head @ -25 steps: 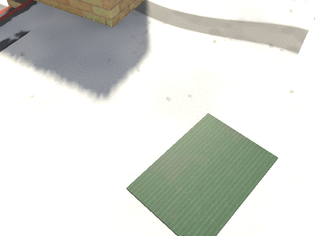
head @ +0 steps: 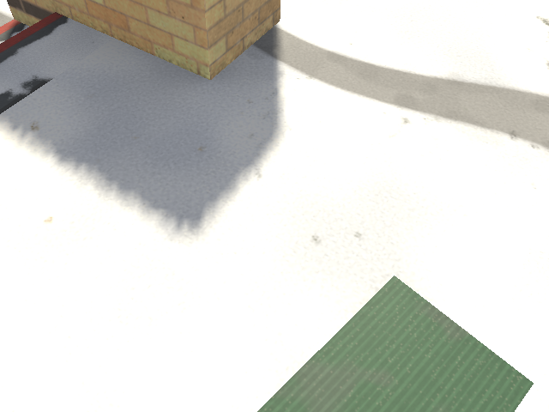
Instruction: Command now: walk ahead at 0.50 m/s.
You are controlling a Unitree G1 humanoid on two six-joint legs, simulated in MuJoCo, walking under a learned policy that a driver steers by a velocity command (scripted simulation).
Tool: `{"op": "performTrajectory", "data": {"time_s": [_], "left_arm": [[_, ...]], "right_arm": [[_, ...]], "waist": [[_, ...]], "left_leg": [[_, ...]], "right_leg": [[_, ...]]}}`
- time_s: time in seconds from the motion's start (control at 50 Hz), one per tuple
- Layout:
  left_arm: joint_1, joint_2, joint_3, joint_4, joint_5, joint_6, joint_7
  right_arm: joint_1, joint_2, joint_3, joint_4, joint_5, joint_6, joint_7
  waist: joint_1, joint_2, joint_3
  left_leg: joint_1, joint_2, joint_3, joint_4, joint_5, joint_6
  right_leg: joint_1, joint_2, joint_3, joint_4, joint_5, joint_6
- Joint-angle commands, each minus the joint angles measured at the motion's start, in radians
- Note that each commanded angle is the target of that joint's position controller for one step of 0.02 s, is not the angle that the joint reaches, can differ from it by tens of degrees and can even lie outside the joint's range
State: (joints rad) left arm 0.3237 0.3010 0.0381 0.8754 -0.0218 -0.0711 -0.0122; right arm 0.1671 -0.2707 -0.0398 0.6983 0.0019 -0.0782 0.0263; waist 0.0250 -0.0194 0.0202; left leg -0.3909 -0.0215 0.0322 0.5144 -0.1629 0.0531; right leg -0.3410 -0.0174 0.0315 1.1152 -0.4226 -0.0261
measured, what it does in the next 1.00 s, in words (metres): walks ahead, turning right: right foot, then left foot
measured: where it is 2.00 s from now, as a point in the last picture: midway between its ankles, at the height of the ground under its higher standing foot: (333, 369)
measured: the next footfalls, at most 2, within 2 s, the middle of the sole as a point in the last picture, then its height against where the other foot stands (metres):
right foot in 0.42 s outside the picture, level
left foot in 0.90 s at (295, 319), level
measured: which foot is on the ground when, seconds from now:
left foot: down 0.00-0.42, up 0.44-0.88, down 0.90-1.00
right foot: up 0.00-0.40, down 0.42-0.90, up 0.92-1.00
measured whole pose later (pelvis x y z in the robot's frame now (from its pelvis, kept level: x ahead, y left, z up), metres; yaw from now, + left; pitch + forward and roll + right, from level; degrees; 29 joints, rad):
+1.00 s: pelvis +0.55 -0.07 -0.01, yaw -29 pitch +3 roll +0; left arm 0.34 0.31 0.07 0.69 -0.02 0.01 0.03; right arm 0.06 -0.26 -0.04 0.69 -0.02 -0.08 0.01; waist 0.06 -0.03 0.02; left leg -0.44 -0.02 -0.02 0.54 -0.15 0.02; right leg -0.41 0.09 0.15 1.23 -0.58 0.04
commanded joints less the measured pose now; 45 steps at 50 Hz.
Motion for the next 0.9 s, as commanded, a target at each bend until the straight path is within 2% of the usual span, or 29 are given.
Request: {"op": "performTrajectory", "data": {"time_s": [0.02,0.04,0.08,0.12,0.24,0.3,0.34,0.38,0.4,0.42,0.44,0.46,0.48,0.5,0.52,0.54,0.56,0.62,0.66,0.72,0.78,0.82,0.86,0.88,0.9], "left_arm": [[-0.043,0.098,0.027,-0.091,0.008,-0.019,0.0],[-0.021,0.08,0.025,-0.082,0.007,-0.009,0.001],[-0.017,0.059,0.022,-0.078,0.008,0.011,0.005],[-0.08,0.053,0.02,-0.097,0.009,0.021,0.007],[-0.247,0.024,0.009,-0.152,0.006,0.012,-0.013],[-0.327,0.013,0.003,-0.197,0.005,0.008,-0.03],[-0.351,0.017,0.006,-0.225,0.004,0.007,-0.044],[-0.305,0.047,0.022,-0.239,0.006,0.008,-0.054],[-0.214,0.072,0.038,-0.224,0.007,0.01,-0.054],[-0.052,0.127,0.07,-0.186,0.004,0.011,-0.047],[0.11,0.235,0.109,-0.162,0.005,0.022,-0.026],[0.1,0.287,0.112,-0.167,-0.007,0.018,-0.023],[0.105,0.197,0.086,-0.181,0.001,0.012,-0.018],[0.059,0.158,0.074,-0.184,0.01,0.007,-0.013],[0.0,0.14,0.069,-0.196,0.01,0.006,-0.011],[-0.05,0.113,0.061,-0.21,0.014,0.007,-0.01],[-0.08,0.091,0.053,-0.227,0.024,0.007,-0.008],[-0.091,0.108,0.06,-0.24,0.011,0.006,0.003],[-0.066,0.139,0.071,-0.235,0.01,0.006,0.014],[-0.019,0.148,0.076,-0.22,0.001,0.013,0.027],[0.028,0.151,0.08,-0.204,-0.007,0.022,0.033],[0.039,0.138,0.079,-0.2,-0.004,0.035,0.041],[0.026,0.135,0.083,-0.211,0.002,0.051,0.051],[0.003,0.119,0.079,-0.222,0.0,0.057,0.054],[0.009,0.071,0.064,-0.234,0.004,0.057,0.052]], "right_arm": [[0.082,-0.112,-0.032,-0.024,-0.016,-0.011,-0.002],[0.074,-0.106,-0.032,-0.018,-0.012,-0.016,-0.001],[0.077,-0.118,-0.035,0.001,-0.007,-0.027,-0.001],[0.099,-0.129,-0.04,0.025,-0.012,-0.028,-0.01],[0.153,-0.157,-0.044,0.079,-0.015,-0.019,-0.025],[0.196,-0.162,-0.045,0.114,-0.006,-0.005,-0.03],[0.202,-0.168,-0.048,0.127,-0.001,0.011,-0.034],[0.174,-0.195,-0.054,0.118,0.004,0.026,-0.045],[0.157,-0.207,-0.057,0.112,0.007,0.035,-0.055],[0.149,-0.2,-0.053,0.104,0.007,0.042,-0.065],[0.166,-0.168,-0.038,0.066,-0.005,0.031,-0.072],[0.247,-0.039,0.005,0.04,-0.032,-0.002,-0.048],[0.133,-0.136,-0.018,0.034,-0.002,-0.039,-0.024],[0.062,-0.158,-0.024,0.007,0.03,-0.061,-0.013],[0.035,-0.144,-0.021,0.002,0.019,-0.072,-0.017],[0.031,-0.148,-0.029,0.006,-0.002,-0.071,-0.024],[0.05,-0.148,-0.035,0.007,-0.008,-0.06,-0.025],[0.058,-0.11,-0.03,0.0,-0.018,-0.028,-0.03],[-0.012,-0.085,-0.021,-0.018,-0.02,-0.022,-0.032],[-0.123,-0.07,-0.012,-0.044,-0.013,-0.03,-0.022],[-0.185,-0.092,-0.017,-0.064,0.002,-0.039,-0.01],[-0.187,-0.119,-0.028,-0.068,-0.006,-0.043,-0.003],[-0.145,-0.136,-0.04,-0.06,-0.01,-0.049,-0.002],[-0.091,-0.135,-0.044,-0.044,-0.014,-0.053,-0.004],[-0.023,-0.158,-0.052,-0.036,-0.028,-0.057,-0.01]], "waist": [[-0.033,0.106,-0.068],[-0.017,0.112,-0.067],[0.0,0.107,-0.047],[-0.015,0.085,-0.009],[-0.081,0.065,0.033],[-0.111,0.063,0.058],[-0.107,0.077,0.056],[-0.061,0.12,0.001],[-0.006,0.14,-0.056],[0.076,0.118,-0.14],[0.128,-0.017,-0.258],[0.034,-0.225,-0.363],[0.1,-0.14,-0.368],[0.091,-0.103,-0.224],[0.054,-0.004,-0.151],[0.016,0.012,-0.094],[-0.019,-0.008,-0.083],[-0.047,-0.017,-0.054],[-0.024,-0.023,-0.032],[0.019,-0.048,-0.023],[0.042,-0.055,-0.027],[0.034,-0.065,-0.025],[0.008,-0.092,-0.044],[-0.026,-0.087,-0.068],[-0.052,-0.049,-0.14]], "left_leg": [[0.302,0.263,-0.363,-0.298,0.061,0.179],[0.268,0.249,-0.327,-0.325,0.087,0.185],[0.231,0.248,-0.257,-0.358,0.152,0.196],[0.232,0.25,-0.194,-0.385,0.173,0.191],[0.302,0.24,-0.017,-0.412,0.235,0.133],[0.401,0.266,0.027,-0.385,0.285,0.118],[0.471,0.287,0.052,-0.329,0.405,0.102],[0.501,0.288,0.091,-0.198,0.76,0.076],[0.49,0.277,0.116,-0.07,0.939,0.058],[0.408,0.239,0.142,0.134,0.94,0.026],[0.122,0.177,0.154,0.467,0.634,-0.022],[-0.256,-0.04,0.014,0.751,-0.357,-0.069],[-0.367,0.001,-0.16,0.844,-0.368,-0.046],[-0.42,0.045,-0.145,0.818,-0.278,-0.026],[-0.379,0.089,-0.135,0.725,-0.204,-0.02],[-0.318,0.112,-0.125,0.649,-0.17,-0.029],[-0.254,0.126,-0.131,0.621,-0.146,-0.036],[-0.199,0.116,-0.091,0.475,-0.098,-0.086],[-0.182,0.095,-0.079,0.333,0.033,-0.11],[-0.127,0.059,-0.094,0.121,0.229,-0.122],[-0.083,0.038,-0.121,0.025,0.275,-0.119],[-0.072,0.023,-0.145,-0.034,0.235,-0.105],[-0.019,0.012,-0.146,-0.069,0.176,-0.081],[0.058,0.018,-0.124,-0.12,0.238,-0.063],[0.219,0.09,-0.15,-0.114,0.359,-0.027]], "right_leg": [[-0.312,-0.111,0.042,0.041,0.125,0.006],[-0.283,-0.115,0.038,0.023,0.142,0.014],[-0.3,-0.119,0.03,0.002,0.184,0.032],[-0.367,-0.127,0.042,-0.069,0.262,0.047],[-0.368,-0.081,0.008,-0.342,0.484,0.031],[-0.388,-0.062,-0.029,-0.428,0.464,0.008],[-0.385,-0.04,-0.063,-0.456,0.377,-0.017],[-0.27,0.018,-0.124,-0.463,0.275,-0.055],[-0.145,0.062,-0.155,-0.474,0.249,-0.078],[0.085,0.094,-0.136,-0.532,0.297,-0.118],[0.422,-0.079,0.174,-0.583,0.248,-0.214],[0.692,-0.301,0.735,-0.731,0.061,-0.381],[0.702,-0.291,0.77,-0.808,-0.011,-0.349],[0.577,-0.264,0.616,-0.821,0.052,-0.307],[0.43,-0.221,0.504,-0.829,0.14,-0.279],[0.306,-0.188,0.422,-0.847,0.259,-0.264],[0.226,-0.162,0.378,-0.869,0.324,-0.263],[0.09,-0.119,0.282,-0.908,0.41,-0.275],[0.041,-0.09,0.234,-0.911,0.411,-0.255],[0.024,-0.061,0.218,-0.883,0.328,-0.212],[0.059,-0.081,0.28,-0.827,0.246,-0.192],[0.118,-0.079,0.331,-0.722,0.302,-0.17],[0.158,-0.068,0.377,-0.605,0.391,-0.137],[0.151,-0.036,0.367,-0.526,0.39,-0.105],[0.094,0.022,0.317,-0.364,0.325,-0.061]]}}
Velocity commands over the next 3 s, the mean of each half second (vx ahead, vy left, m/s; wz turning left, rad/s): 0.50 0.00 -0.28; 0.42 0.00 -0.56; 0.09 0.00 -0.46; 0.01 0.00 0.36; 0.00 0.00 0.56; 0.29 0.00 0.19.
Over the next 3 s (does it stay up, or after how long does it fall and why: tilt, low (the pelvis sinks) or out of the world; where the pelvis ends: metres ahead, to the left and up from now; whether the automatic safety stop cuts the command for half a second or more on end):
stays up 0.70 -0.09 0.01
